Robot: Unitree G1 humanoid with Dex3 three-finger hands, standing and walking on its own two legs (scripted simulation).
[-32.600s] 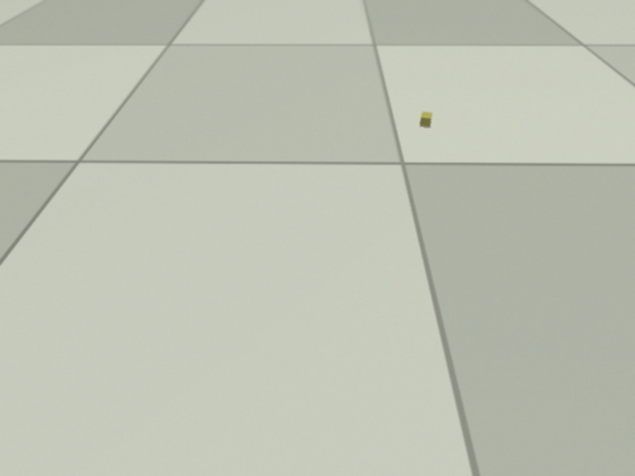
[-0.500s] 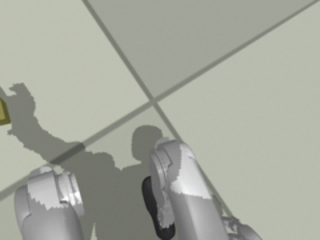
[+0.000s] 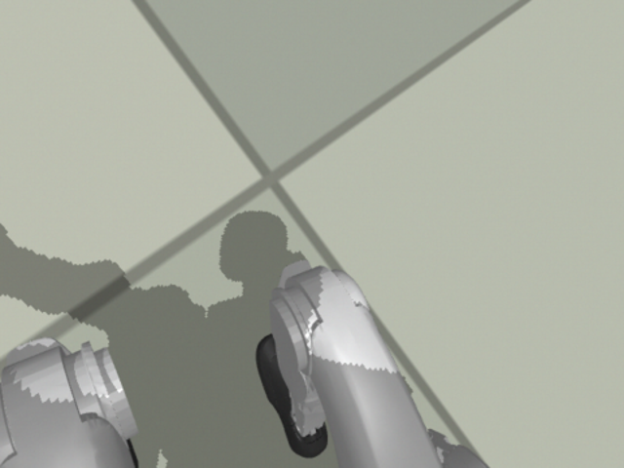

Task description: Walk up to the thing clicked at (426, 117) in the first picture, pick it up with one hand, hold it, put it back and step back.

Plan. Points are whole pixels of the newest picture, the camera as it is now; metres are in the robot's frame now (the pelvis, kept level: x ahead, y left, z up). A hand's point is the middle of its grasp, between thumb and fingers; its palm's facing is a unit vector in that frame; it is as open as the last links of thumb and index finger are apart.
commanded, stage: rest palm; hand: left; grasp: from above
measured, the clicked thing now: out of the picture +0.46 +0.34 -0.28
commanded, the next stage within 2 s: close in 0.88 s
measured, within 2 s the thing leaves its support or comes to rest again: neither
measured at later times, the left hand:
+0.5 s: hand out of the picture +0.45 +0.34 -0.24, palm faces -0.42 -0.15 -0.90, open 14.1 cm
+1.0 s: hand out of the picture +0.45 +0.34 -0.25, palm faces -0.42 -0.16 -0.89, open 13.7 cm
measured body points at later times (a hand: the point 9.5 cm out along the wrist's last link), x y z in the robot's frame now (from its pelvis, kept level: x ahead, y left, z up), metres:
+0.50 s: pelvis +0.00 +0.00 +0.00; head +0.26 +0.14 +0.33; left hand +0.47 +0.34 -0.18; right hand +0.05 -0.25 -0.06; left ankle +0.06 +0.14 -0.27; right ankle +0.11 -0.13 -0.27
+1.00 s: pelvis -0.01 +0.01 -0.01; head +0.26 +0.14 +0.33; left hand +0.46 +0.34 -0.20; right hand +0.04 -0.25 -0.06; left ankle +0.06 +0.14 -0.27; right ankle +0.11 -0.13 -0.27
